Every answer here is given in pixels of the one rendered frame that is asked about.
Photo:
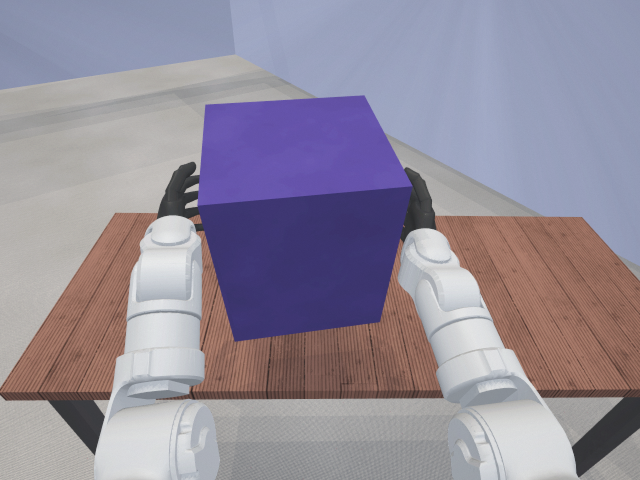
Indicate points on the right robot upper arm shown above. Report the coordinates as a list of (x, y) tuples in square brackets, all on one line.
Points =
[(514, 440)]

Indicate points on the robot left hand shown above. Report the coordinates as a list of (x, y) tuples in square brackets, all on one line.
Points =
[(175, 198)]

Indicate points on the robot right forearm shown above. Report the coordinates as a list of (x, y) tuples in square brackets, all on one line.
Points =
[(474, 366)]

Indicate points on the left robot upper arm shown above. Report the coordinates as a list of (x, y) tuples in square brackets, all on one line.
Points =
[(173, 440)]

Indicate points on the table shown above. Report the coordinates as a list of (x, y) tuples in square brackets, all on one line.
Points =
[(559, 297)]

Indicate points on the robot right hand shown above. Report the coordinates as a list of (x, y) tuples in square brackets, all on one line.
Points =
[(420, 213)]

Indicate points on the robot left forearm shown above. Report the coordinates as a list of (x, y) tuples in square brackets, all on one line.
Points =
[(162, 356)]

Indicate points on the carton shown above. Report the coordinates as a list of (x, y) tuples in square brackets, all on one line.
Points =
[(303, 204)]

